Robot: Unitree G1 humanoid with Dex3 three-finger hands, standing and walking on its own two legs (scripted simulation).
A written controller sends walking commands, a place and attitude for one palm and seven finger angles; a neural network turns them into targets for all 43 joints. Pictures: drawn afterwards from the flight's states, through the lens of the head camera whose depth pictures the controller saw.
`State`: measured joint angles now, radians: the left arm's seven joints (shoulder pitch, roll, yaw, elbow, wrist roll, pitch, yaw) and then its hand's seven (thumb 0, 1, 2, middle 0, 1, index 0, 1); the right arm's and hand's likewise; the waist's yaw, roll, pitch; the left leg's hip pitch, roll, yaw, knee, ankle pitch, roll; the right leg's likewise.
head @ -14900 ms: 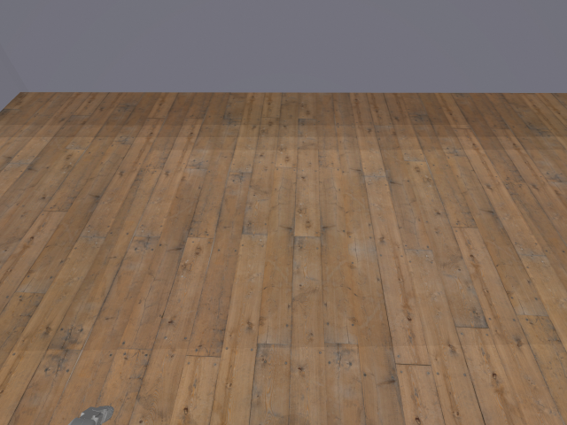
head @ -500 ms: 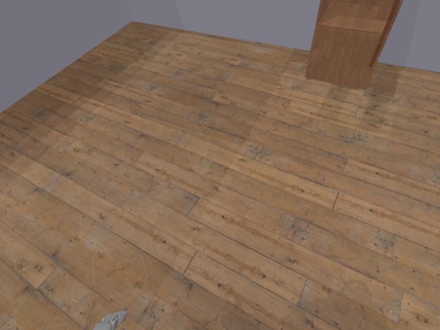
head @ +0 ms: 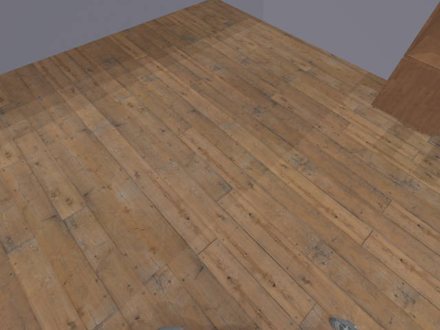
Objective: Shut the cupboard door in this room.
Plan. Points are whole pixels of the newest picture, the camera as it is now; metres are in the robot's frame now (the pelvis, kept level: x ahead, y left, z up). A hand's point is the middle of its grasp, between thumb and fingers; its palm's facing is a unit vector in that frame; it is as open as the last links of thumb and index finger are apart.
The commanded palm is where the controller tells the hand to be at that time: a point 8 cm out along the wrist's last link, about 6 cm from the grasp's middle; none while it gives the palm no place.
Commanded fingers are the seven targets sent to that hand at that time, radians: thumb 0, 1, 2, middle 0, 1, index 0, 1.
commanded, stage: turn or walk to find it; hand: left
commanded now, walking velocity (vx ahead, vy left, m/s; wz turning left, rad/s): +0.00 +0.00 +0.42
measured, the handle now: out of the picture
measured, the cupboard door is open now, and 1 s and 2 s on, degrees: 86 86 86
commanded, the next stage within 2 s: none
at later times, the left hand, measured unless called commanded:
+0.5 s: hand out of the picture +0.07 +0.18 -0.13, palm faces +0.18 -0.94 -0.28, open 7.4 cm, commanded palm none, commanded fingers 0.00 0.90 0.90 -0.20 -0.30 -0.20 -0.30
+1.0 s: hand out of the picture -0.12 +0.19 -0.17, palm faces +0.47 -0.84 -0.27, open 7.4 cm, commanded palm none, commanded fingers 0.00 0.90 0.90 -0.20 -0.30 -0.20 -0.30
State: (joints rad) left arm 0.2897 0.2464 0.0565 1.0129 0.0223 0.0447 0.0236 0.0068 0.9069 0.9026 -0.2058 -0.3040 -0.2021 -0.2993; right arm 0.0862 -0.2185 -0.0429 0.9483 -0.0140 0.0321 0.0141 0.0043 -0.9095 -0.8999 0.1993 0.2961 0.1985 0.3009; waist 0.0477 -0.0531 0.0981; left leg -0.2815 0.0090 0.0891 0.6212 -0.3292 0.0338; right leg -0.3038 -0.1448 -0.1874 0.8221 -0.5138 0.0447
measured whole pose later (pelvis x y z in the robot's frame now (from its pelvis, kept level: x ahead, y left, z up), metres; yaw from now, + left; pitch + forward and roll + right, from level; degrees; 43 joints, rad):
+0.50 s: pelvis -0.01 -0.04 +0.01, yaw +12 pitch +0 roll +1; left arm 0.13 0.18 0.03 0.90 0.02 0.01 0.02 0.00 0.91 0.90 -0.20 -0.30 -0.20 -0.30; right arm 0.25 -0.23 -0.08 0.98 -0.02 0.06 0.00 0.00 -0.91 -0.90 0.20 0.30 0.20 0.30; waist -0.04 0.06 0.05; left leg -0.39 -0.06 -0.09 0.70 -0.38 -0.01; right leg -0.26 -0.03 -0.08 0.57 -0.30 -0.01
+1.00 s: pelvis -0.04 -0.02 +0.00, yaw +25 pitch -1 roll +0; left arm 0.25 0.27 0.07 1.00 0.02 0.07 0.02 0.01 0.91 0.90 -0.20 -0.30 -0.20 -0.30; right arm 0.12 -0.21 -0.05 0.95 -0.02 0.03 0.01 0.00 -0.91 -0.90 0.20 0.30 0.20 0.30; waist 0.03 -0.05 0.08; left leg -0.26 0.02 0.05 0.58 -0.31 0.01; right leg -0.38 -0.13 -0.12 0.94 -0.52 0.06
